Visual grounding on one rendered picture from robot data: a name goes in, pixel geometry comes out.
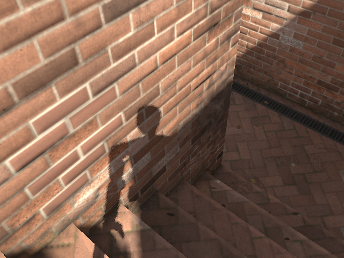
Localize stairs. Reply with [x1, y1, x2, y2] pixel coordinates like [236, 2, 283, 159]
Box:
[0, 164, 344, 258]

